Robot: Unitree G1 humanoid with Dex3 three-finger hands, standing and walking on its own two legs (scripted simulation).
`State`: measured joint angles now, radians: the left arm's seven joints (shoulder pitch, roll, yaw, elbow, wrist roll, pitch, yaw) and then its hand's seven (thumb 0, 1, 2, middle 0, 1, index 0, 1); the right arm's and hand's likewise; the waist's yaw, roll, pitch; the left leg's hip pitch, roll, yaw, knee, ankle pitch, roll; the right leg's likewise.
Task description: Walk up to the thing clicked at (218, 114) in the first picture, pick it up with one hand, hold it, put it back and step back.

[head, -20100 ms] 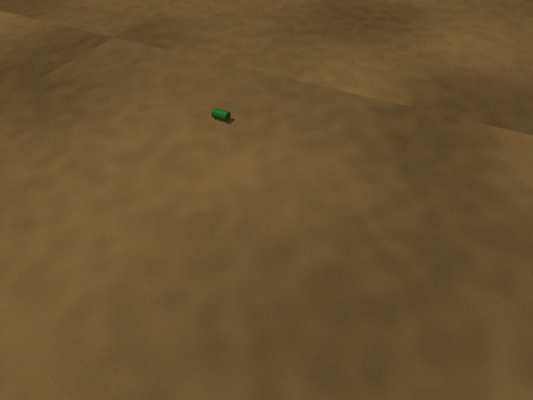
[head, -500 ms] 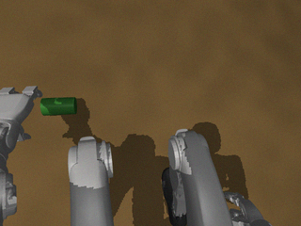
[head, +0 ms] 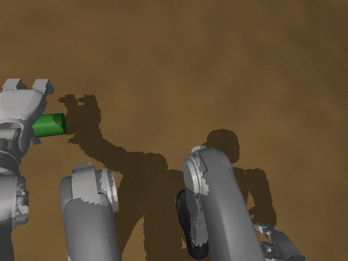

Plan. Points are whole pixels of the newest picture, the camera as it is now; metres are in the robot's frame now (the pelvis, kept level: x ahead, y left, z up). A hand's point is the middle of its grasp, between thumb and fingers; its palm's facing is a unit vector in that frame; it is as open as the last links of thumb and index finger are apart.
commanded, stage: approach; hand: left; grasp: from above
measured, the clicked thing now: (43, 125) +0.45 +0.29 -0.29
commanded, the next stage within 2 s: rest palm in 0.88 s
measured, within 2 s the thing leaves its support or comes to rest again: neither
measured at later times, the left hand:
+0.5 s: hand (10, 138) +0.40 +0.33 -0.19, palm faces -0.57 -0.10 -0.82, open 13.4 cm
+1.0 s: hand (10, 109) +0.46 +0.32 -0.17, palm faces -0.44 +0.00 -0.90, open 13.0 cm
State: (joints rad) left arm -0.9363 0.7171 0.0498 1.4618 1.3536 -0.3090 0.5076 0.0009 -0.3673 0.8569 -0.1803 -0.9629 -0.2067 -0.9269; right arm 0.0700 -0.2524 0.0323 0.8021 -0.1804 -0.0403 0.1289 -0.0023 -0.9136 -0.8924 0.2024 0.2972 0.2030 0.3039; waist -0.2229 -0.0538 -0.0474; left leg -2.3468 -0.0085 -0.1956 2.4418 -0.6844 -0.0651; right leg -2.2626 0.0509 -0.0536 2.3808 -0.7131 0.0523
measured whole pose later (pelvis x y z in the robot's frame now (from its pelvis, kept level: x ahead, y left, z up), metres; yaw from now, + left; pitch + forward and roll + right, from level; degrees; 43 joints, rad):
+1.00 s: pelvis +0.00 +0.01 +0.00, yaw -2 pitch +34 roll -10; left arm -1.02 0.81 0.07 1.56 1.31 -0.16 0.46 0.00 -0.35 0.87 -0.20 -0.97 -0.22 -0.94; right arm 0.08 -0.26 0.09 0.76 -0.17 -0.04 0.14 0.00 -0.92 -0.89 0.20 0.30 0.20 0.30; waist -0.27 -0.02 -0.03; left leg -2.39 -0.01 -0.19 2.46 -0.67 -0.02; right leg -2.27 0.05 -0.05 2.37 -0.70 0.06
